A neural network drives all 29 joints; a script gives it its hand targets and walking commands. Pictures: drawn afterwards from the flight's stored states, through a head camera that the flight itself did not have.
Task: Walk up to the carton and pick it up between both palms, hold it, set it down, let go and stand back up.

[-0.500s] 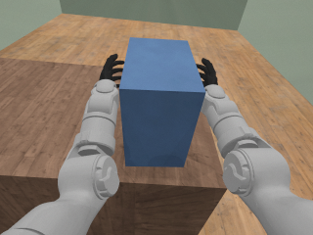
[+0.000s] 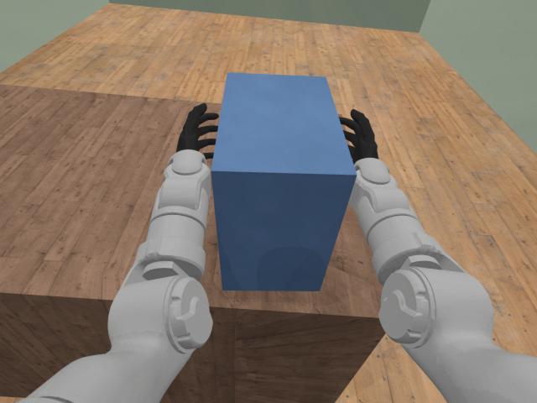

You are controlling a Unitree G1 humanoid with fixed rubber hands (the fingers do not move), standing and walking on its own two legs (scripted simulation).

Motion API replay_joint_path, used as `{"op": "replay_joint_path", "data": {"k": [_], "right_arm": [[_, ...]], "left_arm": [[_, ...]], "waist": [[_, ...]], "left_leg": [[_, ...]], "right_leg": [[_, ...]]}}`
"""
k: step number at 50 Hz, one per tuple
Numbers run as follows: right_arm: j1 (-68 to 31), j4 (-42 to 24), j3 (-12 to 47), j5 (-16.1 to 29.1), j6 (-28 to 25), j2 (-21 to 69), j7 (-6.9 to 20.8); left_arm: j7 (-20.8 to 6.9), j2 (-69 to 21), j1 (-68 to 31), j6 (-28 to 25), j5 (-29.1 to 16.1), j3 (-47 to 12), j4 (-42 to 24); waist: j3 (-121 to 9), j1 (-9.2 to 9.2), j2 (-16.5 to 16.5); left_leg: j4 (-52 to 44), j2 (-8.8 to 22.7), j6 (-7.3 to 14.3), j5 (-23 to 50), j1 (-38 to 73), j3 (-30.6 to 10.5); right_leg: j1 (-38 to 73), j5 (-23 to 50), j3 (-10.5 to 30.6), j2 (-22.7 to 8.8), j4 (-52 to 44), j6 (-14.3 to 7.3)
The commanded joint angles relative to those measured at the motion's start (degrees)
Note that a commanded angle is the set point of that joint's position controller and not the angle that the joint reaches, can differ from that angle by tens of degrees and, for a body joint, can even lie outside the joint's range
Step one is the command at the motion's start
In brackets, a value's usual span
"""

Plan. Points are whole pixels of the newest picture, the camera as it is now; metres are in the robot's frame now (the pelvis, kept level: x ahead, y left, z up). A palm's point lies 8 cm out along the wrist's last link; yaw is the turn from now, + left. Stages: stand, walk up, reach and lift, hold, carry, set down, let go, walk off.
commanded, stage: set down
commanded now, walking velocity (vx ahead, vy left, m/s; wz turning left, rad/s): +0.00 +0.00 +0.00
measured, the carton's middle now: (274, 183) +0.43 +0.04 +0.11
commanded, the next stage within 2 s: none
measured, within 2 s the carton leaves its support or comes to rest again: rests again in 1.46 s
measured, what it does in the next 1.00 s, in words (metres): stands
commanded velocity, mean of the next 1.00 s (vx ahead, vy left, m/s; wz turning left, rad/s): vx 0.00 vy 0.00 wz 0.00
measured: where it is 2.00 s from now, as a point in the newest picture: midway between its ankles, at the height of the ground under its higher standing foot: outside the picture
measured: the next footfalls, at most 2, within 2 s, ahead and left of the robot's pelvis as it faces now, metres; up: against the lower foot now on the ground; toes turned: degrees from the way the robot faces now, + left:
none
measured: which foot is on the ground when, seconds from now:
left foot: down 0.00-1.00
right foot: down 0.00-1.00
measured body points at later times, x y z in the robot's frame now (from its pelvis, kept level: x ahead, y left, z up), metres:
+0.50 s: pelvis +0.01 +0.00 +0.00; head +0.00 +0.04 +0.45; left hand +0.43 +0.18 +0.13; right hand +0.44 -0.09 +0.14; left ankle +0.01 +0.13 -0.75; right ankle -0.02 -0.11 -0.75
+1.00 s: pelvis +0.01 +0.01 +0.00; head +0.01 +0.03 +0.45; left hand +0.42 +0.18 +0.11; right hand +0.44 -0.08 +0.13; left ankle +0.01 +0.13 -0.75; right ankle -0.02 -0.11 -0.75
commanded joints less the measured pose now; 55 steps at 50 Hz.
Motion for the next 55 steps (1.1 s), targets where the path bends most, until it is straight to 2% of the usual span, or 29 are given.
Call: {"op": "replay_joint_path", "data": {"k": [1,3,4,5,6,8,9,11,12,14,17,22,25,28,30,32,33,34,37,38,39,40,41,42,44,45,49,50,55], "right_arm": [[-37.4,-7.5,8.2,-2.5,-3.2,27.4,9.9],[-38.7,-9.7,8.5,-2.9,-4.2,28.3,10.1],[-39.3,-10.8,8.1,-3.3,-4.8,28.5,10.3],[-38.4,-9.2,7.5,-3.6,-4.9,28.8,10.5],[-38.2,-9.3,7.5,-4.0,-5.1,28.5,10.8],[-36.7,-9.3,7.3,-5.1,-5.5,29.0,11.0],[-36.9,-9.9,7.5,-5.3,-6.1,29.7,11.2],[-35.8,-8.5,6.1,-6.7,-6.2,29.1,11.5],[-35.7,-9.1,6.5,-6.7,-6.5,29.6,11.6],[-35.4,-9.3,6.8,-7.3,-6.9,30.0,11.9],[-34.2,-9.3,6.2,-8.3,-7.4,30.0,11.8],[-32.3,-8.7,6.0,-9.3,-7.9,30.2,12.2],[-31.5,-9.3,6.3,-9.5,-8.8,30.5,12.3],[-29.8,-8.1,6.0,-9.7,-9.0,30.5,12.3],[-29.3,-7.7,6.0,-10.0,-9.1,30.6,12.4],[-29.0,-8.6,6.3,-10.3,-9.2,30.6,12.6],[-27.9,-7.6,5.5,-10.6,-9.2,30.4,12.6],[-28.3,-8.9,6.1,-10.7,-9.7,30.9,12.5],[-29.8,-9.9,5.0,-11.8,-10.5,31.2,12.5],[-30.5,-11.0,5.3,-12.0,-11.0,31.4,12.7],[-29.9,-10.4,4.9,-12.3,-11.1,31.1,12.8],[-30.0,-10.4,5.2,-12.2,-11.3,31.1,13.0],[-28.3,-8.9,4.9,-12.4,-10.8,31.0,13.1],[-27.4,-9.0,5.5,-12.4,-10.7,31.4,13.1],[-27.3,-9.9,5.4,-12.5,-11.2,31.3,12.9],[-27.0,-9.3,4.9,-12.8,-11.0,30.9,12.9],[-25.7,-9.1,3.7,-14.3,-10.0,31.7,13.1],[-25.3,-9.1,3.0,-14.7,-10.0,32.0,13.1],[-24.4,-8.6,0.3,-16.9,-10.7,31.4,13.4]], "left_arm": [[-9.1,-27.0,-35.6,-2.1,-1.7,-12.0,-1.2],[-9.2,-27.5,-35.5,-2.5,-1.8,-12.1,-1.3],[-9.0,-28.2,-36.1,-3.1,-2.2,-12.8,-2.0],[-8.6,-28.0,-37.1,-3.7,-2.0,-12.6,-2.9],[-8.4,-27.4,-36.1,-3.9,-1.2,-11.4,-2.2],[-8.4,-27.3,-36.0,-4.5,-1.1,-11.5,-3.1],[-8.1,-28.2,-36.5,-5.1,-1.5,-12.5,-4.6],[-7.8,-27.8,-36.3,-5.5,-1.3,-12.0,-3.5],[-7.7,-27.7,-35.9,-5.7,-1.0,-11.7,-3.9],[-7.5,-27.5,-35.8,-6.0,-0.9,-11.9,-4.0],[-7.7,-27.4,-35.4,-6.8,-0.9,-12.1,-3.1],[-8.0,-27.5,-32.6,-7.0,0.3,-10.6,-3.1],[-7.8,-28.6,-32.3,-7.4,0.0,-12.3,-4.4],[-7.7,-28.8,-31.0,-7.7,-0.1,-12.5,-5.0],[-7.6,-28.4,-31.7,-8.2,0.0,-12.2,-6.3],[-7.7,-27.9,-30.3,-8.0,0.4,-11.3,-5.4],[-7.7,-28.2,-30.3,-8.0,0.5,-12.0,-5.7],[-7.6,-28.4,-30.1,-8.4,0.3,-12.4,-6.4],[-7.2,-28.9,-32.5,-9.5,-0.5,-13.4,-6.6],[-7.0,-29.3,-32.6,-10.1,-0.7,-13.7,-6.9],[-6.8,-29.4,-32.1,-10.3,-0.3,-13.8,-6.6],[-6.8,-29.1,-31.2,-10.2,0.4,-12.6,-5.8],[-7.0,-28.4,-30.3,-10.1,1.0,-11.4,-5.4],[-7.1,-28.0,-30.1,-10.2,1.2,-11.0,-6.4],[-7.5,-28.3,-29.4,-10.4,0.7,-12.0,-6.2],[-7.7,-28.0,-28.4,-10.2,1.3,-11.1,-4.4],[-8.3,-26.8,-28.2,-10.1,2.5,-8.5,-4.1],[-8.4,-27.2,-29.0,-10.4,2.3,-9.1,-5.2],[-8.1,-27.2,-29.1,-11.2,3.0,-8.6,-5.7]], "waist": [[-21.7,-0.67,4.9],[-24.5,0.38,5.9],[-26.3,0.26,6.4],[-26.0,0.24,7.0],[-25.3,1.05,6.7],[-26.9,0.52,5.9],[-29.0,0.88,6.6],[-27.6,0.44,5.8],[-28.0,1.23,5.9],[-28.8,1.5,5.7],[-29.5,0.56,5.4],[-28.0,1.87,6.0],[-31.0,1.63,6.9],[-29.7,1.23,7.1],[-29.6,1.73,6.7],[-28.7,2.34,5.7],[-28.4,1.45,6.4],[-30.2,2.04,6.1],[-32.2,1.26,6.2],[-33.5,1.95,6.2],[-33.0,1.89,7.2],[-32.3,2.93,7.0],[-30.4,2.53,6.0],[-30.9,3.06,5.6],[-31.6,2.44,6.0],[-29.4,2.63,5.9],[-25.8,2.74,3.9],[-26.6,2.06,4.3],[-27.1,2.08,5.1]], "left_leg": [[-0.7,-1.9,-1.4,17.7,9.5,7.1],[-0.4,-2.1,-1.4,18.2,8.0,7.4],[-0.3,-2.0,-1.8,19.2,7.8,7.5],[-0.2,-1.9,-2.1,19.7,8.0,7.5],[-0.1,-1.8,-1.9,20.4,8.1,7.8],[-0.1,-1.7,-1.7,21.0,8.7,8.0],[0.2,-1.5,-2.1,22.4,9.2,8.0],[0.2,-1.4,-2.1,21.8,9.3,8.0],[0.3,-1.3,-2.0,22.6,9.3,8.2],[0.7,-1.5,-1.9,23.3,8.5,8.4],[0.2,-1.6,-1.6,21.5,7.4,8.5],[0.3,-1.3,-1.5,23.1,6.8,8.9],[1.4,-1.1,-2.2,26.9,8.1,8.7],[2.2,-0.8,-2.5,29.8,9.7,8.5],[2.4,-0.7,-2.5,31.0,10.0,8.6],[1.7,-0.8,-1.9,29.1,8.2,8.9],[1.7,-0.7,-2.2,29.1,8.6,8.9],[2.1,-0.9,-2.0,30.0,8.5,9.1],[2.0,-0.8,-2.3,28.6,8.0,9.1],[2.2,-0.7,-2.3,29.1,8.3,9.2],[2.5,-0.5,-2.6,30.1,9.2,9.3],[2.7,-0.6,-2.4,31.2,9.3,9.3],[2.3,-0.6,-2.1,30.4,8.9,9.3],[1.9,-0.6,-1.6,29.9,8.1,9.5],[1.6,-0.8,-1.4,28.1,6.6,9.7],[1.2,-0.9,-1.3,27.1,6.3,9.7],[-1.1,-1.2,-0.2,20.7,3.7,10.2],[-1.2,-1.1,-0.4,20.3,3.6,10.3],[-0.4,-0.8,-0.9,23.5,6.9,10.5]], "right_leg": [[4.9,21.6,-4.7,-0.7,-0.1,4.0],[5.9,23.9,-4.4,-1.1,0.7,4.1],[6.2,24.4,-4.7,-0.9,1.0,3.9],[5.6,23.4,-4.9,-0.6,1.0,3.6],[5.7,23.1,-4.9,-0.6,0.9,3.6],[6.0,25.1,-4.8,-0.8,1.3,4.0],[6.0,25.5,-5.2,-0.5,1.7,3.8],[4.8,23.1,-5.4,-0.5,0.9,3.6],[4.8,23.7,-5.3,-0.4,1.1,3.6],[5.3,26.5,-5.1,-0.7,1.9,3.8],[6.5,29.1,-4.7,-1.4,2.3,4.4],[6.2,29.3,-4.8,-1.4,2.7,4.1],[6.2,31.4,-5.2,-1.0,3.3,4.0],[4.7,30.5,-5.5,-0.5,2.9,3.7],[4.3,29.0,-5.7,-0.2,2.6,3.5],[5.5,29.4,-5.4,-0.5,2.7,3.8],[5.4,29.1,-5.6,-0.4,2.7,3.8],[5.8,30.5,-5.5,-0.5,2.9,3.9],[4.7,28.7,-5.8,-0.3,2.8,3.7],[4.5,28.1,-5.8,-0.3,2.7,3.5],[3.9,28.0,-5.8,-0.2,2.7,3.3],[4.1,28.5,-5.7,-0.3,2.8,3.3],[4.7,28.1,-5.5,-0.3,2.6,3.5],[5.7,28.9,-5.4,-0.5,2.9,3.7],[6.6,29.7,-5.1,-1.0,3.1,3.9],[6.4,28.8,-5.1,-1.0,2.9,3.9],[7.5,26.2,-4.8,-1.6,2.4,4.9],[7.4,25.0,-4.9,-1.5,2.3,4.7],[4.5,21.6,-5.5,-0.9,1.3,3.9]]}}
